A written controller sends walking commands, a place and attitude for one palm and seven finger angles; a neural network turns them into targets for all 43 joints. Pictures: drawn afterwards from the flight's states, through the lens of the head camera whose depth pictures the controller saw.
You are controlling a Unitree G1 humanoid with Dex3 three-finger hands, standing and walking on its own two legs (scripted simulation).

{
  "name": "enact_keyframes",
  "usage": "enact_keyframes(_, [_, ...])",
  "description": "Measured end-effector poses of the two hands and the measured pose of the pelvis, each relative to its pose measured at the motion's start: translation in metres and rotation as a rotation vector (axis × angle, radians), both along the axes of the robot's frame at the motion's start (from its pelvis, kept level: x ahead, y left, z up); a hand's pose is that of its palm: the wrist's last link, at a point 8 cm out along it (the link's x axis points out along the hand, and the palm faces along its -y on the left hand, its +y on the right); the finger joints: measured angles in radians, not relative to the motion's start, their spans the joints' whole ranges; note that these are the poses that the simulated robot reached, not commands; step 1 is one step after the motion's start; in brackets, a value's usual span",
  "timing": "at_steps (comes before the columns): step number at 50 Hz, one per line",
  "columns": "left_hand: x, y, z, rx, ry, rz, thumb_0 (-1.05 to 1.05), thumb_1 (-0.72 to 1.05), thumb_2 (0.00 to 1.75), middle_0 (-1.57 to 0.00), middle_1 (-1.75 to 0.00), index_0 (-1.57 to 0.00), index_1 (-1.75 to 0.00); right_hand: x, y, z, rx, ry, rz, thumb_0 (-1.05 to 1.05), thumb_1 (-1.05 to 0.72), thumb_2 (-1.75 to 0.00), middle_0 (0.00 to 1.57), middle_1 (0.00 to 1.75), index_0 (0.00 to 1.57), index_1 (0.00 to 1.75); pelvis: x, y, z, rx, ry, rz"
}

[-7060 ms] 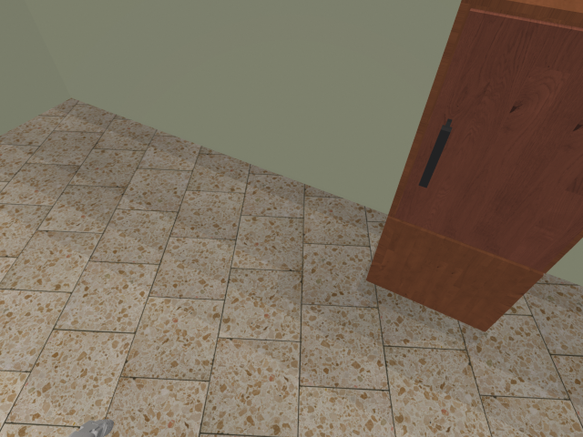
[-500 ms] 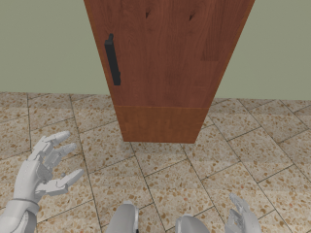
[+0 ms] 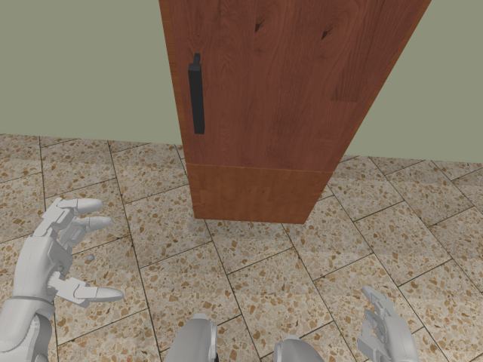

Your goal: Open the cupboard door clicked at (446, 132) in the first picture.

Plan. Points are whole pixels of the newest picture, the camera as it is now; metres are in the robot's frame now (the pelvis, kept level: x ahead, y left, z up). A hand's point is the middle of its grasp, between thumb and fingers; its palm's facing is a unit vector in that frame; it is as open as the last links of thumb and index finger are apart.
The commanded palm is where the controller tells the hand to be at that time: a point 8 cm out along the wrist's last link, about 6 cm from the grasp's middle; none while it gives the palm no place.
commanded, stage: raise the hand with hooked fingers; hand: left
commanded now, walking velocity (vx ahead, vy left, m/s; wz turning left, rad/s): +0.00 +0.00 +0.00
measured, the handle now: (198, 96) +0.62 +0.15 +0.03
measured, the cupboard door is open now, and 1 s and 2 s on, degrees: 0 0 0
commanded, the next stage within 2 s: move the hooked fingers beside the handle in 0.88 s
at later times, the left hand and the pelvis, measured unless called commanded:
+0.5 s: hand (75, 230) +0.29 +0.28 +0.04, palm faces +0.04 -1.00 -0.05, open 14.0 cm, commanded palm +0.27 +0.32 +0.04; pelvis +0.00 +0.00 +0.00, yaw +0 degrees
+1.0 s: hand (89, 230) +0.29 +0.26 +0.04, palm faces +0.06 -1.00 -0.05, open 14.0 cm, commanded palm +0.28 +0.31 +0.04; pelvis +0.01 -0.01 +0.00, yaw +0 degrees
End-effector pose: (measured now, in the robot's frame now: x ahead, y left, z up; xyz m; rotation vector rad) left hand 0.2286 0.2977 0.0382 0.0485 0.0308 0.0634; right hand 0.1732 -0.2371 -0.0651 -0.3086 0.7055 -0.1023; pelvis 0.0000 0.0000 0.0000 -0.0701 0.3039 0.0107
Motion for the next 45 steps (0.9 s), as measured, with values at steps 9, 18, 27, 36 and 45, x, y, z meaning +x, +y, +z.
enact_keyframes(9, [0.011, 0.020, 0.002, 0.004, 0.016, -0.003, -0.01, -0.46, 0.32, -0.29, -1.18, -0.30, -1.17, 0.002, 0.015, 0.000, 0.009, 0.015, 0.029, 0.02, -0.90, -0.90, 0.21, 0.30, 0.21, 0.30, 0.000, 0.006, 0.002, -0.008, -0.002, 0.006])
enact_keyframes(18, [0.027, 0.034, 0.005, 0.009, 0.016, -0.008, -0.01, -0.49, 0.31, -0.30, -1.20, -0.30, -1.20, -0.019, 0.000, -0.004, -0.018, 0.082, -0.013, 0.02, -0.90, -0.90, 0.21, 0.30, 0.21, 0.30, 0.001, 0.005, 0.002, -0.007, 0.005, 0.001])
enact_keyframes(27, [0.040, 0.031, 0.004, -0.005, 0.024, -0.026, -0.01, -0.50, 0.30, -0.30, -1.20, -0.30, -1.20, -0.036, -0.018, -0.005, -0.035, 0.123, -0.062, 0.02, -0.90, -0.90, 0.21, 0.30, 0.21, 0.30, 0.003, 0.001, 0.003, -0.001, 0.016, -0.010])
enact_keyframes(36, [0.041, 0.020, 0.000, -0.002, 0.019, -0.013, -0.01, -0.50, 0.30, -0.30, -1.20, -0.30, -1.20, -0.033, -0.024, -0.008, -0.029, 0.122, -0.066, 0.02, -0.91, -0.90, 0.21, 0.30, 0.21, 0.30, 0.006, -0.005, 0.001, 0.003, 0.022, -0.012])
enact_keyframes(45, [0.040, 0.017, 0.003, -0.002, 0.018, -0.007, -0.01, -0.50, 0.30, -0.30, -1.20, -0.30, -1.20, -0.019, -0.021, -0.011, -0.005, 0.098, -0.050, 0.02, -0.91, -0.90, 0.21, 0.30, 0.21, 0.30, 0.008, -0.010, 0.001, 0.005, 0.024, -0.009])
